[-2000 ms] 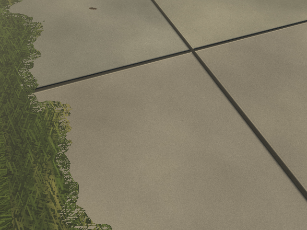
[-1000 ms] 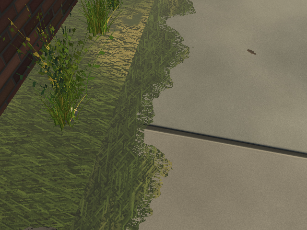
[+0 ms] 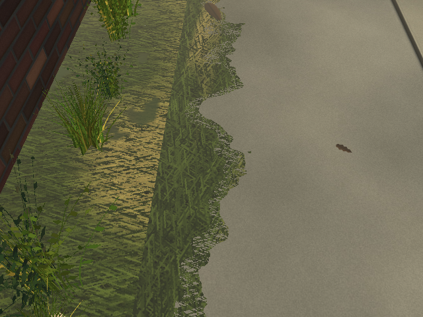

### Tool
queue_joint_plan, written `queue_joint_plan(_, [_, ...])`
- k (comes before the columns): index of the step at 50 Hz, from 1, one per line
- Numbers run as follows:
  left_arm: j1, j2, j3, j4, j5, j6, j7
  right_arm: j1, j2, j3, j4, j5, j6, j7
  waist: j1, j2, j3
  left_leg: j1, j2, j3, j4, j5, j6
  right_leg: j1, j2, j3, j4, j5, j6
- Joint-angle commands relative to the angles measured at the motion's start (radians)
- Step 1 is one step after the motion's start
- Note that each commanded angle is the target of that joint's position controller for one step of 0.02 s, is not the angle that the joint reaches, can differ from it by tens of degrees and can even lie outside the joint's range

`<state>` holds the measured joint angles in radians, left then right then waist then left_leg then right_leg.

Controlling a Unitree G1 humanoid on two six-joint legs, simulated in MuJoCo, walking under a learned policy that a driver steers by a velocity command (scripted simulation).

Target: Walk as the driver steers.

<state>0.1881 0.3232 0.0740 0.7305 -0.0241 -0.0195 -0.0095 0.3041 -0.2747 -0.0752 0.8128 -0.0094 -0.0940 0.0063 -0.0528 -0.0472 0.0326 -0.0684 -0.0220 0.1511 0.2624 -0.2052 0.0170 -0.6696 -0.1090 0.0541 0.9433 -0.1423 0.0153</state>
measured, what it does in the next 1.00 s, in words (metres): walks ahead, turning right: right foot, then left foot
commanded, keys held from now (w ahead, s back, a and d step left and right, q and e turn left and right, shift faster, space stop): w+e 0.64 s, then w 0.36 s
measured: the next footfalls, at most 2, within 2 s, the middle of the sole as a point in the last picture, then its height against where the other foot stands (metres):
right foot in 0.22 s outside the picture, level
left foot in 0.70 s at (226, 276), level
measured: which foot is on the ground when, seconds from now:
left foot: down 0.00-0.20, up 0.22-0.68, down 0.70-1.00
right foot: up 0.00-0.20, down 0.22-0.72, up 0.74-1.00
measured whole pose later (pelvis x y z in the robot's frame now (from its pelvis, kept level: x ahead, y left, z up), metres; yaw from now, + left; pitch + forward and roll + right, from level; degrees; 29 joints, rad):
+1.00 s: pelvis +0.55 -0.14 +0.00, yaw -28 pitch +1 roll +2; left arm 0.17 0.29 0.05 0.68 -0.01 -0.05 0.00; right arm 0.35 -0.27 -0.05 0.86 0.01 -0.09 0.02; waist -0.07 -0.04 0.03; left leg -0.11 -0.06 0.02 0.27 -0.19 0.04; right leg -0.61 -0.08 0.05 0.84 -0.20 0.00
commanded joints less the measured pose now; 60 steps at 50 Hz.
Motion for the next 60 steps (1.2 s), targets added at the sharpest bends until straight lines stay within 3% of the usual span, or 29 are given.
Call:
queue_joint_plan(1, [-0.037, 0.002, -0.011, -0.074, 0.002, -0.012, -0.022, -0.090, -0.157, -0.035, -0.069, 0.005, -0.015, -0.010, 0.019, 0.092, 0.024, -0.031, 0.274, -0.078, -0.140, 0.265, 0.158, 0.025, -0.018, -0.008, -0.149, 0.148, -0.009])
queue_joint_plan(5, [-0.144, 0.018, -0.010, -0.128, 0.002, -0.009, -0.041, -0.038, -0.192, -0.048, -0.033, 0.027, 0.005, -0.012, -0.009, 0.087, 0.055, 0.071, 0.305, -0.019, -0.111, 0.285, 0.129, 0.024, 0.001, -0.052, -0.270, 0.125, -0.048])
queue_joint_plan(7, [-0.154, 0.037, -0.001, -0.149, 0.006, -0.005, -0.046, -0.033, -0.215, -0.056, -0.023, 0.038, 0.019, -0.013, 0.007, 0.099, 0.045, 0.127, 0.317, 0.010, -0.037, 0.448, 0.109, 0.057, 0.034, -0.090, -0.299, 0.038, -0.081])
queue_joint_plan(9, [-0.048, 0.082, 0.026, -0.137, 0.008, 0.003, -0.045, -0.045, -0.243, -0.063, -0.025, 0.048, 0.034, -0.017, 0.081, 0.123, -0.039, 0.138, 0.300, 0.050, 0.171, 0.768, 0.082, 0.235, 0.113, -0.155, -0.313, -0.049, -0.128])
queue_joint_plan(10, [0.110, 0.130, 0.056, -0.095, 0.004, 0.008, -0.036, -0.055, -0.230, -0.056, -0.029, 0.050, 0.040, -0.019, 0.169, 0.103, -0.120, 0.063, 0.262, 0.083, 0.381, 0.800, 0.051, 0.459, 0.164, -0.171, -0.366, -0.004, -0.163])
queue_joint_plan(11, [0.279, 0.218, 0.092, -0.054, -0.003, 0.019, -0.015, -0.029, -0.182, -0.035, -0.045, 0.021, 0.037, -0.023, 0.228, -0.012, -0.213, -0.183, 0.216, 0.090, 0.699, 0.491, 0.000, 0.766, 0.067, 0.021, -0.388, 0.007, -0.222])
queue_joint_plan(12, [0.222, 0.326, 0.100, -0.072, -0.011, 0.007, -0.013, 0.063, -0.040, 0.012, -0.106, -0.016, 0.012, -0.009, 0.089, -0.264, -0.307, -0.613, 0.008, -0.030, 1.032, -0.385, -0.058, 1.045, -0.176, 0.611, -0.520, -0.221, -0.416])
queue_joint_plan(13, [0.238, 0.229, 0.071, -0.106, -0.004, -0.012, -0.021, -0.050, -0.131, 0.000, -0.107, 0.023, -0.021, 0.002, 0.174, -0.117, -0.383, -0.713, 0.015, -0.237, 1.118, -0.393, -0.038, 1.061, -0.221, 0.769, -0.660, -0.353, -0.419])
queue_joint_plan(14, [0.203, 0.175, 0.054, -0.096, 0.005, -0.029, -0.025, -0.137, -0.178, -0.012, -0.134, 0.056, -0.039, 0.008, 0.177, -0.065, -0.232, -0.782, 0.056, -0.232, 1.093, -0.288, -0.011, 0.959, -0.198, 0.633, -0.678, -0.282, -0.367])
queue_joint_plan(15, [0.149, 0.152, 0.045, -0.099, 0.006, -0.037, -0.023, -0.145, -0.161, -0.007, -0.131, 0.043, -0.048, 0.001, 0.133, 0.010, -0.159, -0.739, 0.099, -0.233, 1.009, -0.201, -0.001, 0.822, -0.157, 0.523, -0.670, -0.178, -0.334])
queue_joint_plan(16, [0.085, 0.114, 0.033, -0.108, 0.008, -0.037, -0.021, -0.148, -0.160, -0.011, -0.115, 0.011, -0.046, -0.009, 0.095, 0.046, -0.099, -0.667, 0.128, -0.231, 0.919, -0.145, -0.003, 0.694, -0.110, 0.413, -0.677, -0.051, -0.298])
queue_joint_plan(17, [0.051, 0.107, 0.028, -0.125, 0.024, -0.039, -0.015, -0.117, -0.163, -0.015, -0.114, 0.006, -0.038, -0.008, 0.055, -0.010, -0.098, -0.597, 0.143, -0.245, 0.885, -0.107, -0.012, 0.612, -0.097, 0.379, -0.691, 0.047, -0.306])
queue_joint_plan(20, [0.049, 0.111, 0.030, -0.126, 0.019, -0.045, -0.001, -0.113, -0.136, -0.012, -0.110, -0.006, -0.010, -0.007, 0.036, 0.012, -0.077, -0.541, 0.132, -0.221, 0.770, -0.048, -0.054, 0.503, -0.057, 0.288, -0.725, 0.189, -0.312])
queue_joint_plan(26, [0.142, 0.139, 0.039, -0.079, 0.005, -0.036, 0.027, -0.328, -0.079, 0.012, -0.169, 0.001, -0.010, 0.005, 0.110, -0.020, -0.015, -0.486, 0.054, -0.207, 0.361, 0.289, -0.088, 0.433, 0.019, 0.208, -0.720, 0.105, -0.239])
queue_joint_plan(30, [0.199, 0.132, 0.040, -0.046, -0.003, -0.027, 0.030, -0.397, -0.106, 0.007, -0.197, 0.015, -0.025, 0.022, 0.131, -0.031, -0.004, -0.452, 0.029, -0.235, 0.245, 0.293, -0.066, 0.508, -0.014, 0.294, -0.651, 0.052, -0.222])
queue_joint_plan(33, [0.193, 0.128, 0.043, -0.038, 0.001, -0.015, 0.037, -0.346, -0.136, -0.006, -0.186, 0.017, -0.037, 0.027, 0.099, -0.072, -0.017, -0.395, 0.025, -0.235, 0.213, 0.179, -0.030, 0.584, -0.045, 0.356, -0.567, 0.111, -0.203])
queue_joint_plan(35, [0.181, 0.081, 0.026, -0.039, 0.008, -0.012, 0.032, -0.181, -0.171, -0.028, -0.141, 0.002, -0.047, 0.019, 0.020, -0.071, -0.111, -0.144, 0.039, -0.209, 0.166, 0.185, 0.029, 0.568, 0.018, 0.309, -0.400, 0.263, -0.162])
queue_joint_plan(36, [0.189, 0.036, 0.006, -0.055, 0.024, -0.014, 0.029, -0.034, -0.216, -0.039, -0.128, -0.012, -0.047, 0.012, -0.039, 0.015, -0.256, 0.117, 0.189, -0.361, 0.202, 0.147, 0.094, 0.448, 0.074, 0.242, -0.139, 0.133, -0.126])
queue_joint_plan(37, [0.351, -0.029, -0.013, -0.059, -0.007, -0.024, 0.026, 0.070, -0.290, -0.062, -0.077, -0.014, -0.033, 0.018, 0.019, 0.352, -0.372, 0.443, 0.395, -0.826, 0.119, -0.075, 0.274, 0.078, 0.228, 0.127, 0.193, -0.364, -0.044])
queue_joint_plan(38, [0.337, 0.064, -0.003, -0.037, -0.018, -0.030, 0.030, 0.069, -0.201, -0.043, -0.076, 0.022, -0.030, 0.027, -0.008, 0.282, -0.312, 0.419, 0.414, -0.960, 0.037, -0.332, 0.268, -0.058, 0.169, 0.159, 0.319, -0.427, -0.037])
queue_joint_plan(39, [0.209, 0.121, 0.013, -0.050, -0.015, -0.031, 0.029, 0.016, -0.143, -0.026, -0.086, 0.025, -0.025, 0.023, -0.033, 0.182, -0.169, 0.293, 0.370, -0.813, 0.018, -0.329, 0.224, -0.096, 0.134, 0.151, 0.347, -0.338, -0.036])
queue_joint_plan(41, [0.080, 0.104, 0.012, -0.085, 0.012, -0.038, 0.029, -0.066, -0.112, -0.011, -0.088, 0.004, -0.014, 0.020, -0.005, 0.096, -0.038, 0.076, 0.296, -0.609, -0.015, -0.103, 0.199, -0.063, 0.075, 0.100, 0.269, -0.229, -0.035])
queue_joint_plan(43, [0.091, 0.068, 0.008, -0.085, 0.010, -0.042, 0.018, -0.077, -0.090, 0.000, -0.078, -0.004, -0.017, 0.016, 0.035, 0.139, -0.034, -0.007, 0.245, -0.503, -0.052, 0.037, 0.189, 0.017, 0.034, 0.075, 0.180, -0.186, -0.037])
queue_joint_plan(45, [0.086, 0.032, -0.003, -0.087, 0.012, -0.040, 0.013, -0.061, -0.105, -0.002, -0.060, 0.011, -0.021, 0.015, 0.043, 0.148, -0.032, -0.035, 0.241, -0.443, -0.083, 0.121, 0.208, 0.025, 0.019, 0.040, 0.091, -0.181, -0.027])
queue_joint_plan(48, [-0.008, 0.003, -0.021, -0.118, 0.022, -0.046, 0.007, -0.040, -0.157, -0.014, -0.040, 0.020, -0.016, 0.009, 0.021, 0.122, -0.014, -0.051, 0.239, -0.365, -0.121, 0.193, 0.216, 0.022, 0.004, 0.009, -0.092, -0.053, -0.011])
queue_joint_plan(54, [-0.181, 0.004, -0.027, -0.157, 0.010, -0.062, -0.015, 0.051, -0.181, -0.011, 0.013, 0.032, 0.008, 0.005, -0.034, 0.121, 0.017, -0.029, 0.221, -0.260, -0.095, 0.297, 0.168, 0.128, 0.055, -0.037, -0.364, 0.174, -0.014])
queue_joint_plan(57, [-0.176, 0.031, -0.015, -0.163, 0.019, -0.070, -0.026, 0.062, -0.193, -0.012, 0.035, 0.030, 0.030, -0.003, -0.001, 0.140, -0.014, 0.049, 0.232, -0.249, 0.023, 0.492, 0.121, 0.204, 0.090, -0.039, -0.441, 0.146, -0.051])
queue_joint_plan(59, [-0.007, 0.081, 0.012, -0.105, 0.037, -0.071, -0.020, 0.035, -0.187, -0.006, 0.027, 0.030, 0.034, -0.009, 0.096, 0.123, -0.120, 0.007, 0.170, -0.205, 0.224, 0.646, 0.067, 0.475, 0.119, -0.067, -0.513, 0.267, -0.097])
queue_joint_plan(60, [0.109, 0.147, 0.027, -0.085, 0.053, -0.068, -0.008, 0.033, -0.146, 0.011, 0.002, 0.007, 0.028, -0.012, 0.137, 0.048, -0.237, -0.127, 0.114, -0.169, 0.430, 0.434, 0.018, 0.717, -0.017, 0.050, -0.453, 0.601, -0.148])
